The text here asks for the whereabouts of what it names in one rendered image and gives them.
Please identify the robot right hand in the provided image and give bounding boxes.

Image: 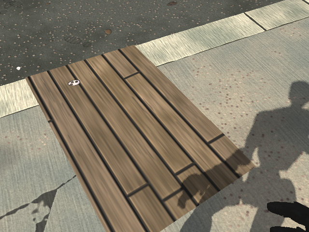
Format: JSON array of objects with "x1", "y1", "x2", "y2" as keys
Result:
[{"x1": 267, "y1": 201, "x2": 309, "y2": 232}]

